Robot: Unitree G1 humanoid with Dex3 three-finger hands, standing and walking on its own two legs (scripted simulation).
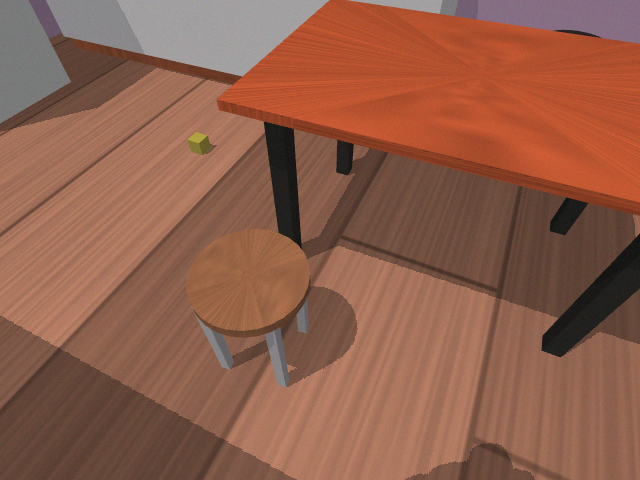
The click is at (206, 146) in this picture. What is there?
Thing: cube
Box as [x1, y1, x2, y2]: [187, 132, 210, 154]
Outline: 196,132 187,139 191,151 202,154 210,147 208,138 206,135
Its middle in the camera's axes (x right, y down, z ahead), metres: -0.63 -0.50 +2.03
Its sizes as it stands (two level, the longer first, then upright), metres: 0.074 0.074 0.074
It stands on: the floor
